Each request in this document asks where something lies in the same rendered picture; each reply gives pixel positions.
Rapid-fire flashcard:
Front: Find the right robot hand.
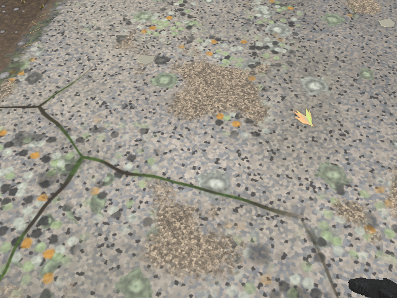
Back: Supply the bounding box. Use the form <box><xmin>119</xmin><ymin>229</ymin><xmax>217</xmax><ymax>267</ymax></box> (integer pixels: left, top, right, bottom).
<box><xmin>348</xmin><ymin>278</ymin><xmax>397</xmax><ymax>298</ymax></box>

